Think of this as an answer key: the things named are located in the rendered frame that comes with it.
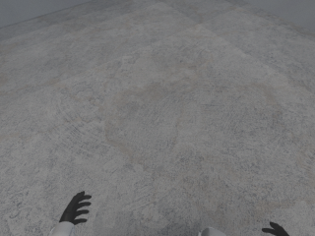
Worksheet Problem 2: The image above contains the robot right hand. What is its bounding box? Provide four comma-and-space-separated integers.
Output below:
262, 221, 289, 236

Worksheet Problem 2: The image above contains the left robot forearm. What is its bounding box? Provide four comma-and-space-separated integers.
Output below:
47, 221, 75, 236

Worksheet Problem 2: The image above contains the robot left hand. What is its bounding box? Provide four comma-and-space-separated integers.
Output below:
59, 191, 92, 225

